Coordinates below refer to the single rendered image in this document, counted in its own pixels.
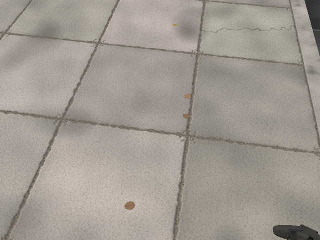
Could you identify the robot right hand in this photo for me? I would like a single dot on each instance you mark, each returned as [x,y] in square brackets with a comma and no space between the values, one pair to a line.
[293,232]

